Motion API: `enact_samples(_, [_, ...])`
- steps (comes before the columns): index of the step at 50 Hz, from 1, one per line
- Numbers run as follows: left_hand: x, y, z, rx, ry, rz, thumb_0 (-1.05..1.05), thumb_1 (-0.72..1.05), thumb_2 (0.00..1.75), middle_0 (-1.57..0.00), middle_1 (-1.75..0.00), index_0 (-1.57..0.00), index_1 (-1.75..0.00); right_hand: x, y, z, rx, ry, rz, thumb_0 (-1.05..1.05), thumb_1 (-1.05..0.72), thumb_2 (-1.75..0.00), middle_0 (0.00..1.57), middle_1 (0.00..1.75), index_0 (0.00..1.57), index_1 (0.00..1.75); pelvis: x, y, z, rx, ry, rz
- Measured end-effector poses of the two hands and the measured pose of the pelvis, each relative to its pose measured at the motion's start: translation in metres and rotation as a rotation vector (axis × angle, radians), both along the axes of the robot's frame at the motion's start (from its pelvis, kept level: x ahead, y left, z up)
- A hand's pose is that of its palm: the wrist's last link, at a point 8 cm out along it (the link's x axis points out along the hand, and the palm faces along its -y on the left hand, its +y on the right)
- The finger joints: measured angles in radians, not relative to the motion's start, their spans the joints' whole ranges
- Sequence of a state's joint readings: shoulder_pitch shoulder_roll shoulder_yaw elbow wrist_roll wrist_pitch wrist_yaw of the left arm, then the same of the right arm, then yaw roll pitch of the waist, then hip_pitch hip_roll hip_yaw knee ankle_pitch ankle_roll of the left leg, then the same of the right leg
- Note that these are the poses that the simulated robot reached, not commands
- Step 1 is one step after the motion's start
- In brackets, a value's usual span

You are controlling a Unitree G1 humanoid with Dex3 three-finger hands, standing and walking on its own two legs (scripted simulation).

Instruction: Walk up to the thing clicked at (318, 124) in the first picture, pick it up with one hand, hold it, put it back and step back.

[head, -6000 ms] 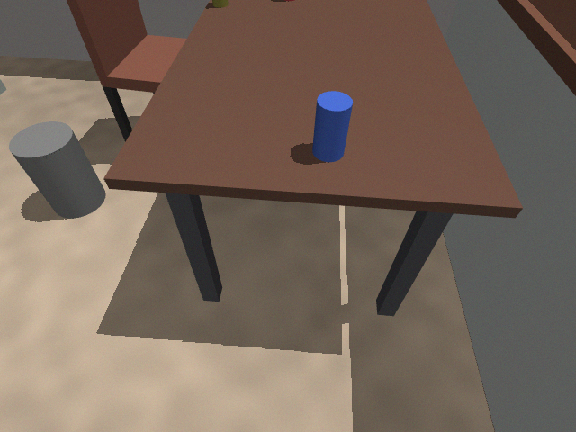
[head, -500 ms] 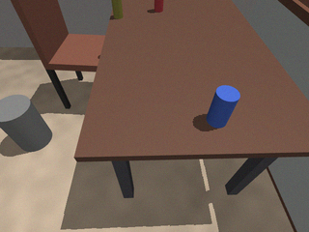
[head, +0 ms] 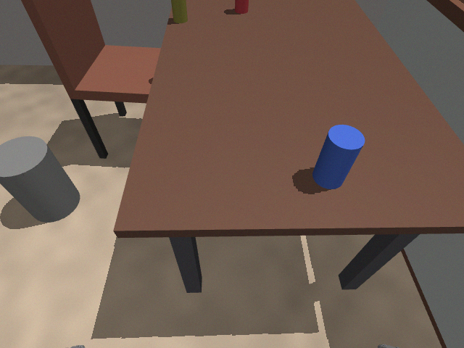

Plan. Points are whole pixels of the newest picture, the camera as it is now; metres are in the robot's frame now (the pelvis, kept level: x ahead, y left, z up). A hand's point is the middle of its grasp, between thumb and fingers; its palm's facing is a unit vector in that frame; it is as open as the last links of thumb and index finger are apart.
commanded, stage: rise first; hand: right
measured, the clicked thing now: (336, 158) +0.48 -0.23 +0.01
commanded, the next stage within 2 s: go down in 1.70 s
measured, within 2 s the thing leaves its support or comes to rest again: neither
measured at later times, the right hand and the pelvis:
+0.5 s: hand (378, 306) +0.19 -0.25 -0.05, palm faces +0.23 +0.91 -0.36, open 16.5 cm; pelvis +0.01 +0.00 +0.00, yaw +1 degrees
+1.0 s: hand (405, 288) +0.19 -0.25 +0.04, palm faces +0.27 +0.88 -0.39, open 17.5 cm; pelvis +0.01 +0.00 +0.00, yaw +0 degrees
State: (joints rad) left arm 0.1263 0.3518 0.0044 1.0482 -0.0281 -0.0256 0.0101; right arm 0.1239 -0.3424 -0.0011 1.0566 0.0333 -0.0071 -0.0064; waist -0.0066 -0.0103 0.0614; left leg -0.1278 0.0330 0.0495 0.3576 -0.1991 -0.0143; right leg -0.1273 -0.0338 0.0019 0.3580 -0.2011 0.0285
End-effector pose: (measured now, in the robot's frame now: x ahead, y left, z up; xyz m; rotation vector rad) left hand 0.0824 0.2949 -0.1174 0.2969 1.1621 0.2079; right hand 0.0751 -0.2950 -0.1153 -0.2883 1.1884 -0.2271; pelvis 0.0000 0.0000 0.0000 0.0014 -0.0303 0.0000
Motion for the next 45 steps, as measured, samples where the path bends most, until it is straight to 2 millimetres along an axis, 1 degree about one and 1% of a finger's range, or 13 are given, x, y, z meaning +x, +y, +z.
enact_samples(3, [0.023, -0.007, 0.003, -0.014, -0.132, 0.031, 0.01, 0.8, 0.79, -0.14, -0.22, -0.14, -0.22, 0.025, 0.006, 0.004, 0.004, -0.136, -0.02, 0.01, -0.8, -0.79, 0.15, 0.21, 0.14, 0.21, -0.008, 0.001, -0.003, -0.001, 0.018, 0.007])
enact_samples(7, [0.051, -0.01, 0.008, -0.014, -0.238, 0.057, 0.0, 0.6, 0.6, -0.09, -0.14, -0.09, -0.14, 0.059, 0.008, 0.014, -0.01, -0.266, -0.034, 0.01, -0.6, -0.6, 0.11, 0.14, 0.11, 0.14, -0.013, 0.002, -0.007, -0.003, 0.055, 0.01])
enact_samples(9, [0.058, -0.012, 0.013, -0.015, -0.278, 0.062, 0.0, 0.49, 0.49, -0.08, -0.11, -0.08, -0.11, 0.07, 0.008, 0.022, -0.019, -0.328, -0.031, 0.01, -0.49, -0.49, 0.1, 0.11, 0.09, 0.11, -0.012, 0.002, -0.006, -0.003, 0.064, 0.013])
enact_samples(11, [0.06, -0.013, 0.018, -0.016, -0.304, 0.065, 0.0, 0.37, 0.39, -0.07, -0.1, -0.08, -0.09, 0.076, 0.007, 0.032, -0.03, -0.37, -0.025, 0.01, -0.37, -0.4, 0.09, 0.09, 0.08, 0.09, -0.009, 0.002, -0.005, -0.002, 0.068, 0.015])
enact_samples(15, [0.056, -0.016, 0.021, -0.02, -0.321, 0.068, 0.0, 0.13, 0.23, -0.07, -0.08, -0.07, -0.07, 0.077, 0.004, 0.047, -0.053, -0.424, -0.019, 0.01, -0.13, -0.26, 0.07, 0.07, 0.07, 0.07, -0.001, 0.002, -0.004, -0.001, 0.064, 0.019])
enact_samples(19, [0.054, -0.024, 0.021, -0.032, -0.325, 0.065, 0.0, -0.09, 0.14, -0.07, -0.06, -0.07, -0.06, 0.078, 0.004, 0.061, -0.074, -0.473, -0.008, 0.0, 0.08, -0.17, 0.06, 0.06, 0.06, 0.06, 0.003, 0.002, -0.004, 0.0, 0.052, 0.019])
enact_samples(23, [0.061, -0.034, 0.025, -0.044, -0.362, 0.043, 0.0, -0.28, 0.08, -0.07, -0.06, -0.07, -0.06, 0.083, 0.005, 0.08, -0.095, -0.56, 0.007, 0.0, 0.25, -0.12, 0.06, 0.05, 0.05, 0.05, 0.005, 0.002, -0.004, 0.0, 0.036, 0.018])
enact_samples(26, [0.071, -0.04, 0.031, -0.051, -0.407, 0.021, -0.01, -0.37, 0.05, -0.07, -0.06, -0.08, -0.06, 0.088, 0.005, 0.098, -0.111, -0.639, 0.021, 0.0, 0.34, -0.09, 0.05, 0.05, 0.05, 0.05, 0.007, 0.001, -0.003, -0.001, 0.024, 0.016])
enact_samples(29, [0.078, -0.043, 0.036, -0.061, -0.443, 0.009, -0.01, -0.43, 0.04, -0.07, -0.06, -0.08, -0.06, 0.09, 0.004, 0.113, -0.122, -0.701, 0.029, 0.0, 0.41, -0.07, 0.05, 0.05, 0.05, 0.05, 0.009, 0.0, -0.003, -0.001, 0.016, 0.013])
enact_samples(31, [0.079, -0.043, 0.038, -0.065, -0.453, 0.01, -0.01, -0.46, 0.03, -0.07, -0.06, -0.08, -0.05, 0.09, 0.003, 0.121, -0.128, -0.73, 0.033, 0.0, 0.44, -0.06, 0.05, 0.05, 0.05, 0.05, 0.011, 0.0, -0.003, -0.001, 0.011, 0.012])
enact_samples(39, [0.07, -0.033, 0.031, -0.05, -0.415, 0.033, -0.01, -0.51, 0.02, -0.07, -0.05, -0.07, -0.05, 0.086, 0.003, 0.146, -0.15, -0.811, 0.061, -0.01, 0.52, -0.04, 0.05, 0.05, 0.05, 0.05, 0.01, -0.002, -0.003, -0.001, -0.006, 0.012])
enact_samples(45, [0.066, -0.033, 0.027, -0.053, -0.395, 0.031, -0.01, -0.52, 0.02, -0.07, -0.05, -0.07, -0.05, 0.086, 0.005, 0.166, -0.174, -0.884, 0.105, -0.01, 0.53, -0.04, 0.05, 0.05, 0.05, 0.05, 0.008, -0.001, -0.003, -0.001, -0.01, 0.012])
